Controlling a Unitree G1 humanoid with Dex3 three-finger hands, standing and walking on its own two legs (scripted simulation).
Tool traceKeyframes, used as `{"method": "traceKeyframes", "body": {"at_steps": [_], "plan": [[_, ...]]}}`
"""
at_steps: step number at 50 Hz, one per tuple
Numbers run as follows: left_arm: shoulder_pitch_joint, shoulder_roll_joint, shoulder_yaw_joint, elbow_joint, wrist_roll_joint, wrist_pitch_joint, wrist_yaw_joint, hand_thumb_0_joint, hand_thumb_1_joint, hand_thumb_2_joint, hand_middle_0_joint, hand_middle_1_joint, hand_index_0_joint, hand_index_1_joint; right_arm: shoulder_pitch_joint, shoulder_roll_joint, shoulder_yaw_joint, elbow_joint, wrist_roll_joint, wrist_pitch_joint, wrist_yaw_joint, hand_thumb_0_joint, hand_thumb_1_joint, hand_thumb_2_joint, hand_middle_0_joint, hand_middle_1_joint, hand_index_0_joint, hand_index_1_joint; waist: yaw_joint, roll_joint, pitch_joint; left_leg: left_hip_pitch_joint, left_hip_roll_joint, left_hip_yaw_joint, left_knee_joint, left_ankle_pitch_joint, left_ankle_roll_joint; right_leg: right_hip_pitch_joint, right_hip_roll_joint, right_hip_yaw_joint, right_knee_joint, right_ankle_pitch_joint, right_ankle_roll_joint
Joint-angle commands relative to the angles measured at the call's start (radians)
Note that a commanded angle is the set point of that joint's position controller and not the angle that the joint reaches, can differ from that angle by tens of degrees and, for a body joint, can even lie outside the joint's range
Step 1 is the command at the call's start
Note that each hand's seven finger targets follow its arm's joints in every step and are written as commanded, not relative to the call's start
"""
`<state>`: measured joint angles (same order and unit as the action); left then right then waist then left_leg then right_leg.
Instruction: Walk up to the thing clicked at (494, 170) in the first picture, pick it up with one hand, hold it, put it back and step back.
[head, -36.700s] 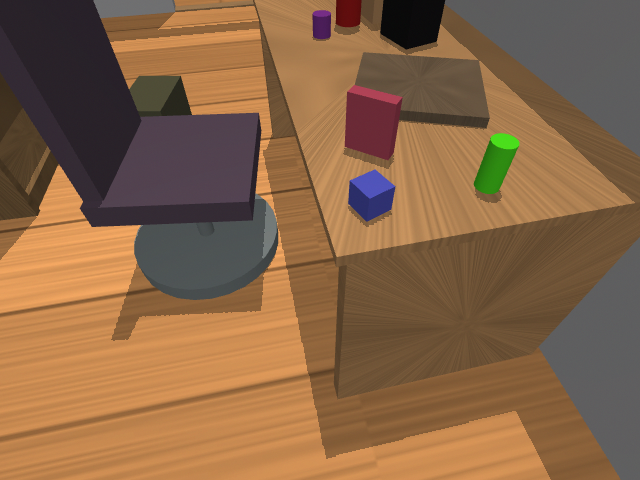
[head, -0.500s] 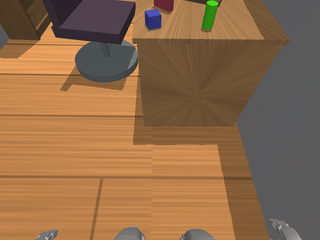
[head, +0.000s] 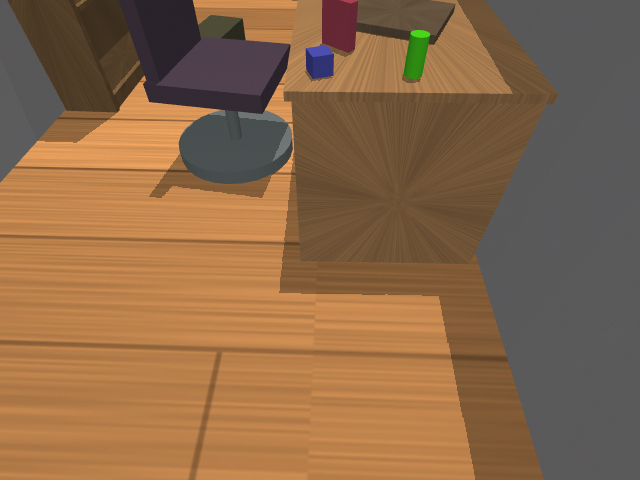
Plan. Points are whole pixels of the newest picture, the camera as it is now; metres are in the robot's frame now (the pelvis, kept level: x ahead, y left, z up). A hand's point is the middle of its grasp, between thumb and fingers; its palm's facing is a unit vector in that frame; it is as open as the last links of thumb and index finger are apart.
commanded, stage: step back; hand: right
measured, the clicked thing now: (416, 55) +1.12 -0.22 +0.02
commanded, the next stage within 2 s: stand in 0.74 s
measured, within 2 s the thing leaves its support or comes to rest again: neither
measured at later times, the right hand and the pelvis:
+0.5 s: hand out of the picture +0.11 -0.24 -0.14, palm faces -0.03 +0.93 -0.36, open 7.4 cm; pelvis +0.03 +0.01 +0.01, yaw -1 degrees
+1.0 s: hand out of the picture +0.14 -0.24 -0.13, palm faces +0.02 +0.94 -0.34, open 7.4 cm; pelvis +0.04 +0.01 +0.02, yaw -1 degrees
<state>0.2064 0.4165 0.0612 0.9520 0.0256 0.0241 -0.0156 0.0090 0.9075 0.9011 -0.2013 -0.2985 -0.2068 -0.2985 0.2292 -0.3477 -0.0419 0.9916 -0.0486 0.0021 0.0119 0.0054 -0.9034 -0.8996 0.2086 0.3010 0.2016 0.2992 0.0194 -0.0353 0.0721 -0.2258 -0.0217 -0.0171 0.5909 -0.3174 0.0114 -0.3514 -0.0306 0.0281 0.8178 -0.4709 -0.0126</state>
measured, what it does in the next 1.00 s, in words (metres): stands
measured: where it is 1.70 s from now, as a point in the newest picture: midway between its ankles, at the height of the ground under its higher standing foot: outside the picture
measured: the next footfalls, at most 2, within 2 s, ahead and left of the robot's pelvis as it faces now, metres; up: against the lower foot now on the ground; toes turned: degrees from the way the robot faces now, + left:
none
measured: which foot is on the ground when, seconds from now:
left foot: down 0.00-1.00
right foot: down 0.00-1.00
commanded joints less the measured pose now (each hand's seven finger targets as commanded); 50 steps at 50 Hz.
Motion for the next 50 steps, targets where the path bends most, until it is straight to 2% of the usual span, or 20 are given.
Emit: {"method": "traceKeyframes", "body": {"at_steps": [1, 3, 4, 5, 6, 7, 10, 13, 14, 15, 16, 17, 18, 21, 25, 32, 36, 38, 42, 50], "plan": [[-0.020, 0.162, 0.047, -0.035, -0.009, -0.048, -0.002, 0.000, 0.900, 0.900, -0.200, -0.300, -0.200, -0.300, -0.134, -0.277, -0.061, -0.099, 0.003, -0.038, -0.010, 0.000, -0.900, -0.900, 0.200, 0.300, 0.200, 0.300, 0.005, 0.207, -0.006, -0.147, 0.196, -0.220, -0.294, -0.274, 0.118, 0.129, 0.013, -0.031, -0.206, 0.049, -0.005], [0.024, 0.146, 0.050, -0.004, 0.000, -0.060, 0.010, 0.000, 0.900, 0.900, -0.200, -0.300, -0.200, -0.300, -0.128, -0.235, -0.049, -0.098, 0.014, -0.017, -0.009, 0.000, -0.900, -0.900, 0.200, 0.300, 0.200, 0.300, 0.037, 0.158, -0.029, -0.178, 0.161, -0.151, -0.160, -0.187, 0.074, 0.289, 0.039, -0.026, -0.418, 0.140, -0.016], [0.026, 0.191, 0.063, -0.003, 0.011, -0.068, 0.018, 0.000, 0.900, 0.900, -0.200, -0.300, -0.200, -0.300, -0.113, -0.187, -0.036, -0.105, 0.020, -0.016, -0.009, 0.000, -0.900, -0.900, 0.200, 0.300, 0.200, 0.300, 0.038, 0.033, -0.030, -0.271, 0.096, -0.101, -0.034, -0.170, 0.033, 0.336, -0.040, 0.152, -0.471, 0.076, -0.042], [0.027, 0.262, 0.073, 0.002, 0.017, -0.076, 0.021, 0.000, 0.900, 0.900, -0.200, -0.300, -0.200, -0.300, -0.124, -0.173, -0.036, -0.105, 0.019, -0.014, -0.014, 0.000, -0.900, -0.900, 0.200, 0.300, 0.200, 0.300, 0.047, -0.105, -0.010, -0.319, 0.003, -0.056, 0.113, -0.228, 0.007, 0.245, -0.209, 0.410, -0.587, -0.205, -0.120], [-0.031, 0.288, 0.078, -0.019, 0.019, -0.083, 0.018, 0.000, 0.900, 0.900, -0.200, -0.300, -0.200, -0.300, -0.096, -0.210, -0.051, -0.083, 0.016, -0.012, -0.017, 0.000, -0.900, -0.900, 0.200, 0.300, 0.200, 0.300, 0.030, -0.086, 0.037, -0.245, 0.019, -0.075, 0.228, -0.246, -0.009, 0.097, -0.317, 0.502, -0.623, -0.341, -0.193], [-0.067, 0.264, 0.072, -0.039, 0.013, -0.085, 0.020, 0.000, 0.900, 0.900, -0.200, -0.300, -0.200, -0.300, -0.069, -0.226, -0.054, -0.073, 0.020, -0.015, -0.014, 0.000, -0.900, -0.900, 0.200, 0.300, 0.200, 0.300, 0.009, -0.035, 0.050, -0.227, 0.037, -0.106, 0.240, -0.203, -0.009, 0.082, -0.308, 0.475, -0.601, -0.283, -0.206], [-0.082, 0.231, 0.059, -0.030, 0.011, -0.087, 0.023, 0.000, 0.900, 0.900, -0.200, -0.300, -0.200, -0.300, -0.045, -0.212, -0.052, -0.047, 0.022, -0.026, -0.008, 0.000, -0.900, -0.900, 0.200, 0.300, 0.200, 0.300, -0.001, -0.085, 0.007, -0.160, 0.051, -0.073, 0.168, -0.141, -0.003, 0.076, -0.243, 0.319, -0.559, -0.099, -0.164], [-0.127, 0.211, 0.044, -0.036, 0.004, -0.073, 0.016, 0.000, 0.900, 0.900, -0.200, -0.300, -0.200, -0.300, -0.006, -0.180, -0.049, -0.018, 0.018, -0.036, -0.006, 0.000, -0.900, -0.900, 0.200, 0.300, 0.200, 0.300, -0.030, -0.107, -0.045, 0.014, 0.024, 0.014, -0.083, -0.036, -0.001, 0.041, -0.170, 0.164, -0.458, 0.098, -0.121], [-0.119, 0.188, 0.031, -0.035, 0.003, -0.069, 0.013, 0.000, 0.900, 0.900, -0.200, -0.300, -0.200, -0.300, -0.002, -0.185, -0.055, -0.010, 0.014, -0.038, -0.010, 0.000, -0.900, -0.900, 0.200, 0.300, 0.200, 0.300, -0.036, -0.078, -0.055, 0.096, 0.024, -0.004, -0.152, 0.023, 0.003, 0.005, -0.146, 0.132, -0.405, 0.151, -0.092], [-0.110, 0.156, 0.016, -0.037, 0.000, -0.065, 0.011, 0.000, 0.900, 0.900, -0.200, -0.300, -0.200, -0.300, -0.003, -0.212, -0.065, -0.008, 0.003, -0.041, -0.016, 0.000, -0.900, -0.900, 0.200, 0.300, 0.200, 0.300, -0.042, -0.011, -0.066, 0.148, 0.080, -0.094, -0.199, 0.030, 0.019, -0.048, -0.112, 0.093, -0.337, 0.192, -0.066], [-0.104, 0.115, 0.004, -0.028, -0.018, -0.062, 0.009, 0.000, 0.900, 0.900, -0.200, -0.300, -0.200, -0.300, -0.051, -0.248, -0.064, -0.021, 0.005, -0.048, -0.019, 0.000, -0.900, -0.900, 0.200, 0.300, 0.200, 0.300, -0.022, 0.119, -0.063, 0.090, 0.209, -0.291, -0.286, -0.078, 0.067, -0.055, -0.028, 0.032, -0.265, 0.125, -0.020], [-0.096, 0.141, 0.014, -0.008, -0.026, -0.058, 0.012, 0.000, 0.900, 0.900, -0.200, -0.300, -0.200, -0.300, -0.099, -0.277, -0.062, -0.029, 0.012, -0.048, -0.015, 0.000, -0.900, -0.900, 0.200, 0.300, 0.200, 0.300, 0.002, 0.140, -0.040, -0.020, 0.273, -0.334, -0.316, -0.176, 0.127, 0.030, 0.011, -0.021, -0.221, 0.045, -0.009], [-0.098, 0.150, 0.015, -0.002, -0.017, -0.061, 0.015, 0.000, 0.900, 0.900, -0.200, -0.300, -0.200, -0.300, -0.125, -0.278, -0.060, -0.031, 0.011, -0.046, -0.012, 0.000, -0.900, -0.900, 0.200, 0.300, 0.200, 0.300, 0.005, 0.128, -0.030, -0.041, 0.279, -0.319, -0.296, -0.096, 0.138, 0.078, 0.006, -0.015, -0.240, 0.047, -0.012], [-0.076, 0.151, 0.012, 0.031, -0.021, -0.080, 0.021, 0.000, 0.900, 0.900, -0.200, -0.300, -0.200, -0.300, -0.157, -0.229, -0.038, -0.022, 0.021, -0.048, -0.015, 0.000, -0.900, -0.900, 0.200, 0.300, 0.200, 0.300, 0.022, 0.151, -0.078, -0.011, 0.176, -0.145, -0.198, 0.295, 0.056, 0.210, -0.033, 0.036, -0.363, 0.334, -0.023], [-0.093, 0.178, 0.013, 0.042, -0.022, -0.078, 0.028, 0.000, 0.900, 0.900, -0.200, -0.300, -0.200, -0.300, -0.140, -0.219, -0.041, -0.005, 0.033, -0.042, -0.025, 0.000, -0.900, -0.900, 0.200, 0.300, 0.200, 0.300, 0.000, 0.102, -0.137, 0.061, 0.126, -0.063, -0.119, 0.467, 0.025, 0.256, -0.076, 0.050, -0.343, 0.571, -0.038], [-0.135, 0.175, 0.008, 0.051, -0.017, -0.070, 0.037, 0.000, 0.900, 0.900, -0.200, -0.300, -0.200, -0.300, -0.181, -0.205, -0.046, 0.010, 0.033, -0.032, -0.026, 0.000, -0.900, -0.900, 0.200, 0.300, 0.200, 0.300, -0.007, 0.018, -0.134, 0.055, 0.125, -0.047, -0.116, 0.382, 0.039, 0.255, -0.087, 0.057, -0.347, 0.566, -0.044], [-0.157, 0.162, 0.001, 0.051, -0.017, -0.067, 0.036, 0.000, 0.900, 0.900, -0.200, -0.300, -0.200, -0.300, -0.199, -0.203, -0.044, 0.020, 0.032, -0.033, -0.025, 0.000, -0.900, -0.900, 0.200, 0.300, 0.200, 0.300, -0.007, 0.047, -0.136, 0.093, 0.137, -0.056, -0.150, 0.428, 0.039, 0.241, -0.076, 0.044, -0.342, 0.552, -0.034], [-0.170, 0.135, -0.014, 0.071, -0.030, -0.059, 0.033, 0.000, 0.900, 0.900, -0.200, -0.300, -0.200, -0.300, -0.209, -0.214, -0.031, 0.026, 0.045, -0.037, -0.021, 0.000, -0.900, -0.900, 0.200, 0.300, 0.200, 0.300, -0.018, 0.046, -0.124, 0.122, 0.158, -0.088, -0.205, 0.516, 0.030, 0.251, -0.081, 0.055, -0.402, 0.595, -0.009], [-0.171, 0.139, -0.015, 0.087, -0.025, -0.058, 0.035, 0.000, 0.900, 0.900, -0.200, -0.300, -0.200, -0.300, -0.210, -0.214, -0.024, 0.045, 0.046, -0.040, -0.024, 0.000, -0.900, -0.900, 0.200, 0.300, 0.200, 0.300, -0.019, 0.061, -0.169, 0.196, 0.157, -0.068, -0.222, 0.620, 0.017, 0.297, -0.085, 0.046, -0.423, 0.663, -0.005], [-0.187, 0.146, -0.017, 0.117, -0.021, -0.060, 0.029, 0.000, 0.900, 0.900, -0.200, -0.300, -0.200, -0.300, -0.235, -0.200, -0.013, 0.065, 0.047, -0.037, -0.019, 0.000, -0.900, -0.900, 0.200, 0.300, 0.200, 0.300, -0.023, 0.043, -0.133, 0.172, 0.151, -0.061, -0.302, 0.389, 0.006, 0.303, -0.096, 0.062, -0.516, 0.518, 0.000]]}}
